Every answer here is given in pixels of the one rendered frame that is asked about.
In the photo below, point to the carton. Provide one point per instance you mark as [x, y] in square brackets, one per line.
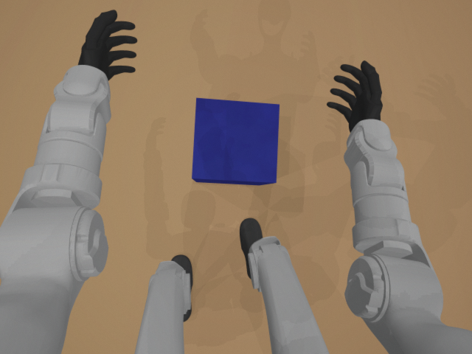
[235, 142]

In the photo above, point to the right robot upper arm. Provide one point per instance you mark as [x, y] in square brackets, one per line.
[401, 303]

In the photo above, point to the robot left forearm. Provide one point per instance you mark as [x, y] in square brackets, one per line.
[70, 150]

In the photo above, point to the left robot upper arm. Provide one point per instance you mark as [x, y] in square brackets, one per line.
[46, 255]

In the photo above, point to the left robot thigh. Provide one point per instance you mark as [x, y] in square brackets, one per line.
[162, 327]

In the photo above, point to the robot right forearm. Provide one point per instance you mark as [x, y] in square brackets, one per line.
[383, 223]

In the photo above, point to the right robot hand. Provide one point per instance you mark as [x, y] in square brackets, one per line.
[366, 104]

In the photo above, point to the left robot hand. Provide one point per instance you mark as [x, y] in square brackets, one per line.
[96, 50]

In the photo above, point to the left robot shin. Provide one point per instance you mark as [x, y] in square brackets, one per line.
[166, 265]

